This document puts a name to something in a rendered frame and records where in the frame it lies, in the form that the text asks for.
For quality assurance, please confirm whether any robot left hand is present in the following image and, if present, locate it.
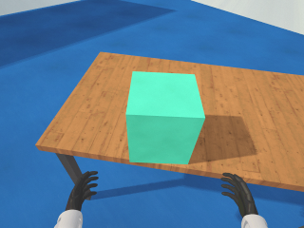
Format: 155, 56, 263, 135
65, 171, 99, 212

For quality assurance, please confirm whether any right robot forearm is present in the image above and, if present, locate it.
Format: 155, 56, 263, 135
241, 214, 268, 228

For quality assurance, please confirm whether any carton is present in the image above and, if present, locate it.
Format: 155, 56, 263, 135
125, 71, 205, 164

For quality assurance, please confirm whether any table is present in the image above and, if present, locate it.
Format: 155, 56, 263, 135
35, 51, 304, 228

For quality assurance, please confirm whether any left robot forearm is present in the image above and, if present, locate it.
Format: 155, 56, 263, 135
54, 209, 83, 228

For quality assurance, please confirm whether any robot right hand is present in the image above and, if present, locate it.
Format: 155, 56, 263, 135
221, 172, 258, 217

